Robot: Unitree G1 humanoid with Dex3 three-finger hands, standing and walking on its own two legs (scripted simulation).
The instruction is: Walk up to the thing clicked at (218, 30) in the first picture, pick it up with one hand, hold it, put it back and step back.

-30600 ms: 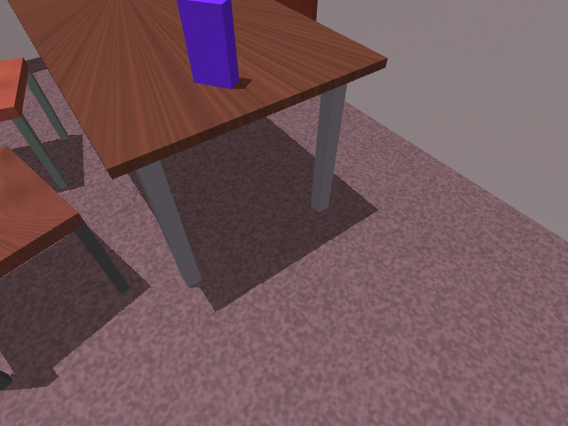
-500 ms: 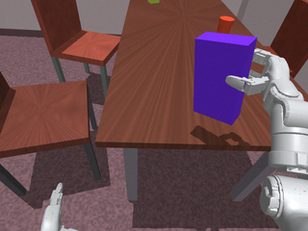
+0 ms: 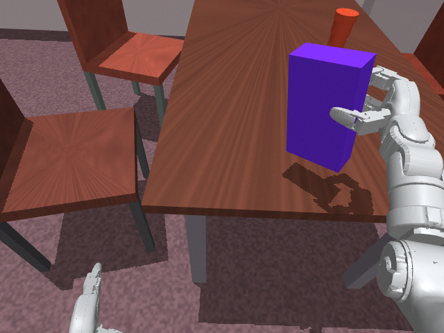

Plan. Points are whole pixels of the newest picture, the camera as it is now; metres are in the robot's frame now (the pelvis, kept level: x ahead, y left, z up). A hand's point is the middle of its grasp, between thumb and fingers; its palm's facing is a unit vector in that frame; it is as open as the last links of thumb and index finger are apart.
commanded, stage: crouch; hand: right
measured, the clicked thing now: (322, 111) +0.47 -0.14 +0.17
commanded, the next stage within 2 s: lower in 0.22 s
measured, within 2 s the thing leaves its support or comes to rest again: rests again in 2.00 s
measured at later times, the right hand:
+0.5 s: hand (348, 110) +0.47 -0.19 +0.18, palm faces +0.18 +0.98 -0.04, open 9.5 cm
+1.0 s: hand (341, 124) +0.49 -0.19 +0.14, palm faces +0.19 +0.98 +0.00, open 9.5 cm
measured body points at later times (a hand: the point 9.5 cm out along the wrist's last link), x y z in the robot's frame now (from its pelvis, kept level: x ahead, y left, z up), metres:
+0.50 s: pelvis +0.00 -0.01 +0.00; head +0.03 +0.00 +0.45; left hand +0.15 +0.26 -0.07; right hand +0.46 -0.24 +0.18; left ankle +0.02 +0.13 -0.72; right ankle +0.02 -0.14 -0.72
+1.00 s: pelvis +0.00 -0.01 -0.01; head +0.05 -0.01 +0.44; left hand +0.14 +0.25 -0.08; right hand +0.47 -0.25 +0.14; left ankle +0.02 +0.13 -0.72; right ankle +0.02 -0.14 -0.72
